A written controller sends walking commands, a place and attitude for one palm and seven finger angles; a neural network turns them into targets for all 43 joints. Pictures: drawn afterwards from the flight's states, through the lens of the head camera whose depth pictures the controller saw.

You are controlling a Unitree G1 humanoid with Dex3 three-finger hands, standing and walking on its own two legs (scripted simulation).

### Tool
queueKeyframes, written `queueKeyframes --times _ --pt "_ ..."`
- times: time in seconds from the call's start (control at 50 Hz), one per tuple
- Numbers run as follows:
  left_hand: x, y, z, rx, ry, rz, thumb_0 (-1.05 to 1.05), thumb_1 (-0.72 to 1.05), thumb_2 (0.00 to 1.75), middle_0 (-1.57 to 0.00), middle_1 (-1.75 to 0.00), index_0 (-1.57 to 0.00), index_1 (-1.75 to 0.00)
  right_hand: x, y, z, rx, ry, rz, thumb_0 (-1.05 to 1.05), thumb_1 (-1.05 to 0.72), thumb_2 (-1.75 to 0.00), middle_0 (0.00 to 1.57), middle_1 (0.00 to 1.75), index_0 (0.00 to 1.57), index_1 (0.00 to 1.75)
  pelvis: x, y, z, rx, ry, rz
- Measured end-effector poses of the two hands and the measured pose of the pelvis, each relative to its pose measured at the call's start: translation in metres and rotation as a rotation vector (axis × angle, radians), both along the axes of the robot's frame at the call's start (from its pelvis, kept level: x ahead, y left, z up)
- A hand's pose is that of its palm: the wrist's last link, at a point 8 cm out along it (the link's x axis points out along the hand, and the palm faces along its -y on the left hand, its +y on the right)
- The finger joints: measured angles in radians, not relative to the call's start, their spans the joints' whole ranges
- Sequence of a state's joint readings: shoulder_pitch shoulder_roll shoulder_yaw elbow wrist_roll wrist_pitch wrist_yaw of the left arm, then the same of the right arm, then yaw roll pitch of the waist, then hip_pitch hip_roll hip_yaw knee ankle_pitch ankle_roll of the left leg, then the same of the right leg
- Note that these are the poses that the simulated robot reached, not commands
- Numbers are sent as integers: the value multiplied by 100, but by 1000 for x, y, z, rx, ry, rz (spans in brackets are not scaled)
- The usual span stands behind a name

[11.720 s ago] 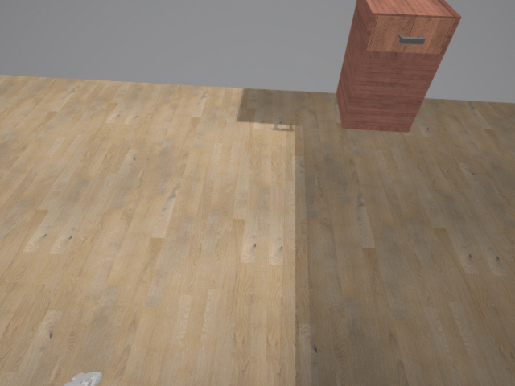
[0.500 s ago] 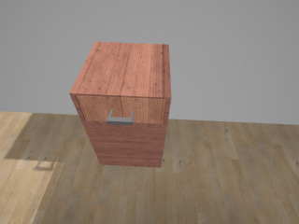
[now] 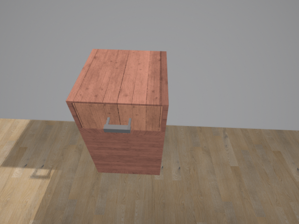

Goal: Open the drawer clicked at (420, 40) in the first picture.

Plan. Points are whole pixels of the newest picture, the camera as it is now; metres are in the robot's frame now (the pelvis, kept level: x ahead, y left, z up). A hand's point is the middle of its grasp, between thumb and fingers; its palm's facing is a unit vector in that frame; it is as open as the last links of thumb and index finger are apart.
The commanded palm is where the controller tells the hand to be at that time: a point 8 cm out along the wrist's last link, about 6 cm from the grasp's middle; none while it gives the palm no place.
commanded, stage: raise the hand with hooked fingers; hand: left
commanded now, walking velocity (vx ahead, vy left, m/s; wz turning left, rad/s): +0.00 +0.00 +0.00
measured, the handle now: (118, 124) +0.55 +0.17 -0.16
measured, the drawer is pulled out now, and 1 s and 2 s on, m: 0.00 0.00 0.00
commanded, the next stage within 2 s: move the hooked fingers above the handle in 1.92 s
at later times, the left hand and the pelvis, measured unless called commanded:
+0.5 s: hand out of the picture +0.13 +0.20 -0.07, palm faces -0.04 -0.10 -0.99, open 8.9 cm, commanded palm +0.14 +0.21 -0.01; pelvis -0.03 -0.05 -0.06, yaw +0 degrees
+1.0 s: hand (76, 179) +0.23 +0.21 +0.00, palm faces +0.04 -0.08 -1.00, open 11.9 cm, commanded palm +0.21 +0.21 +0.06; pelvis -0.01 -0.04 -0.03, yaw +0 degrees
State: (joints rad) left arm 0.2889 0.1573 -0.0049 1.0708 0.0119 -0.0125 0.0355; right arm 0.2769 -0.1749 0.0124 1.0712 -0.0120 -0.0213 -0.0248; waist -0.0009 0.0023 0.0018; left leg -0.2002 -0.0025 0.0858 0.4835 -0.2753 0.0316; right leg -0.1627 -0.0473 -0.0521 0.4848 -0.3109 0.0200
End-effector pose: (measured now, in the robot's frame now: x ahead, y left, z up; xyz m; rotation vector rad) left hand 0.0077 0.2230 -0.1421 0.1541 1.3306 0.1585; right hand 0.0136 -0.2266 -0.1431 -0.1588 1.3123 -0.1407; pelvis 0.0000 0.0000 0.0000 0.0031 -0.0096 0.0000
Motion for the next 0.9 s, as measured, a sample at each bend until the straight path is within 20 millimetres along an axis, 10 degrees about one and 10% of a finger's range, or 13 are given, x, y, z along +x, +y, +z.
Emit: queueKeyframes --times 0.06,0.26,0.5,0.72,0.9 --pt "7 -1 5 26 -17 -54 1 92 89 -20 -30 -20 -30 3 -4 2 -5 -15 -4 1 -93 -90 20 30 20 30 -1 -2 -1 -6 7 -7" --pt "157 2 150 857 -736 -720 1 81 85 -21 -37 -20 -37 111 -36 24 -45 -534 67 1 -91 -90 20 30 20 30 -20 -16 -20 25 135 -24" --pt "106 -26 126 1103 -797 -979 0 53 74 -24 -53 -24 -53 207 -46 31 -62 -639 294 1 -91 -90 20 30 20 30 -33 -48 -57 35 232 2" --pt "168 -20 170 1191 -785 -881 0 27 63 -26 -70 -26 -70 171 -21 -1 68 -500 215 1 -91 -90 20 30 20 30 -26 -53 -48 25 189 18" --pt "188 -19 188 1107 -819 -1007 0 7 54 -28 -83 -28 -83 128 -45 0 3 -368 140 1 -91 -90 20 30 21 30 -14 -45 -29 23 171 -3"
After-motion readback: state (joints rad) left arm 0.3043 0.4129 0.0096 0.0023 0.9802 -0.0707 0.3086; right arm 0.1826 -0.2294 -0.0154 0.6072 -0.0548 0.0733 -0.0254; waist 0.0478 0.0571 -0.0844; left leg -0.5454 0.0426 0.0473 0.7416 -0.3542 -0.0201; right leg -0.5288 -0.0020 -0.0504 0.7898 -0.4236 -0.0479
